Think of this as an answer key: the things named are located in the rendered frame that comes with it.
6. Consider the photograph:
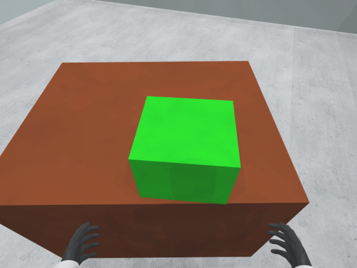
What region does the carton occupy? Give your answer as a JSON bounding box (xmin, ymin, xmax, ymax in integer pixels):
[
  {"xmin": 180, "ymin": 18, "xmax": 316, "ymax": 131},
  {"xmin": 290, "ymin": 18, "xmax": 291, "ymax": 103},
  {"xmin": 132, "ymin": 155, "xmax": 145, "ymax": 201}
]
[{"xmin": 128, "ymin": 96, "xmax": 241, "ymax": 204}]

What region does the robot right hand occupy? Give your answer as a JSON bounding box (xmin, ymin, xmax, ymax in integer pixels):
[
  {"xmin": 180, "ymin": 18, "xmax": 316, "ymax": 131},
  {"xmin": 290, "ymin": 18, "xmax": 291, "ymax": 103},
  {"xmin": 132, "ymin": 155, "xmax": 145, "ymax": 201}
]
[{"xmin": 268, "ymin": 222, "xmax": 312, "ymax": 268}]

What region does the robot left hand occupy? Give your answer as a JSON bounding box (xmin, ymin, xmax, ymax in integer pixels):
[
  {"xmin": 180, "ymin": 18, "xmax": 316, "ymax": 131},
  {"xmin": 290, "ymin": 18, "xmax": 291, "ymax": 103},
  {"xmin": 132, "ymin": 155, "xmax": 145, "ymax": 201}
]
[{"xmin": 61, "ymin": 222, "xmax": 100, "ymax": 265}]

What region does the pedestal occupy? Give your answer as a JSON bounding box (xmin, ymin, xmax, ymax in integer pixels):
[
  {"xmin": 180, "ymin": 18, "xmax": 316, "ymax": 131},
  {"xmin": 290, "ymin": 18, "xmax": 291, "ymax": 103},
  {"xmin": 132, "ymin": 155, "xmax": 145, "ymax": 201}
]
[{"xmin": 0, "ymin": 61, "xmax": 309, "ymax": 258}]

